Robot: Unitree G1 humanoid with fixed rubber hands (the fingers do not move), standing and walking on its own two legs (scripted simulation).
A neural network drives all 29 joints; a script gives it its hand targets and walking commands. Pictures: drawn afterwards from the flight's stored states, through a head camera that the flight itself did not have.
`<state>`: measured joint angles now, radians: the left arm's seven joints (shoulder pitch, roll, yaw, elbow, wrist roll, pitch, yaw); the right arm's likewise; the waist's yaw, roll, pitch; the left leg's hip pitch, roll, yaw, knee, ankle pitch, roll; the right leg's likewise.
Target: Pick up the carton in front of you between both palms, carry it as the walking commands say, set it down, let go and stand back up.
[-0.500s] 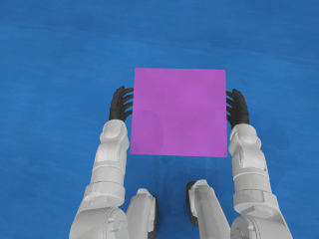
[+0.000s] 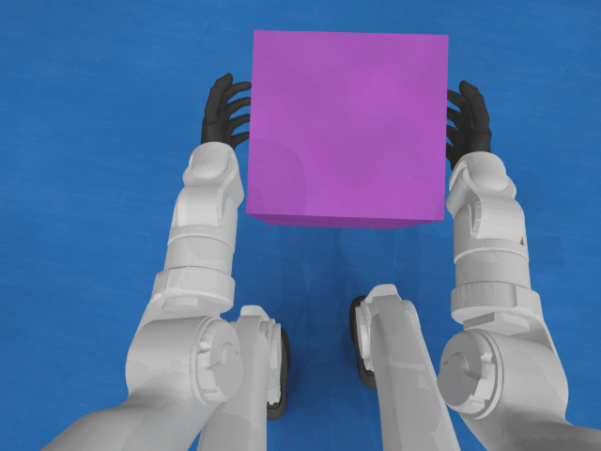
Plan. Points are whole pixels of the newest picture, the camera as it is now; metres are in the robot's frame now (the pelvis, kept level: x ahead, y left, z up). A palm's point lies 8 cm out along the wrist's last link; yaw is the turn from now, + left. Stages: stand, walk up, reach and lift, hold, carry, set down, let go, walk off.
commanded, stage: set down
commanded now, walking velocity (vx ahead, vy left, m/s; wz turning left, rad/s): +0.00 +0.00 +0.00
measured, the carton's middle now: (338, 152) +0.49 -0.08 -0.17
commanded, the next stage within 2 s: none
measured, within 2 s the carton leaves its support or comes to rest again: rests again in 1.24 s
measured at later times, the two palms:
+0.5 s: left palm (255, 145) +0.54 +0.05 -0.25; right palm (437, 161) +0.48 -0.24 -0.25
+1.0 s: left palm (262, 151) +0.56 +0.05 -0.32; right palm (428, 161) +0.50 -0.25 -0.31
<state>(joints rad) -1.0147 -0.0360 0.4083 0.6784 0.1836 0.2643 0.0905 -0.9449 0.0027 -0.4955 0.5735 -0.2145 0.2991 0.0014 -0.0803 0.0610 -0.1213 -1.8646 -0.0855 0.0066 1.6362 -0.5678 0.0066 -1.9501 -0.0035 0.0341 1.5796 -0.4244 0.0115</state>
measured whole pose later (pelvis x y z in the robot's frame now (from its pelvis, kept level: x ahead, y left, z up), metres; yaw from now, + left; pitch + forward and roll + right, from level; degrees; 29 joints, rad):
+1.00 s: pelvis -0.01 +0.00 -0.15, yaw +0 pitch +41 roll +0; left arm -1.52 0.24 0.14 1.01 -0.01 0.24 0.16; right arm -1.39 -0.23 -0.41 0.86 -0.03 0.27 -0.02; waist -0.15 0.04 0.31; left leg -2.22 -0.12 0.01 2.19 -0.69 0.00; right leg -2.30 -0.01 0.02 2.11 -0.52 0.02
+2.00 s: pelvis -0.02 +0.00 -0.17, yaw -1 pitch +33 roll -2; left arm -1.61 0.39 -0.01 1.12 -0.11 0.15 0.09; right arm -1.50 -0.37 -0.44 1.20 0.05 0.05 -0.04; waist -0.12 0.01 0.52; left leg -2.16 -0.12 -0.02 2.29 -0.71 -0.01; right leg -2.24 -0.02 -0.01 2.18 -0.53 0.01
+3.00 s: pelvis +0.00 +0.00 +0.03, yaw -1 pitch +48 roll +1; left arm -1.39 0.36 0.16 0.95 -0.02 0.29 0.06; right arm -1.21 -0.30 -0.38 0.81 0.08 0.25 -0.03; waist -0.14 0.05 -0.01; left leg -1.84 -0.08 -0.03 1.52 -0.52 -0.01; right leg -1.91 0.01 0.02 1.45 -0.37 0.01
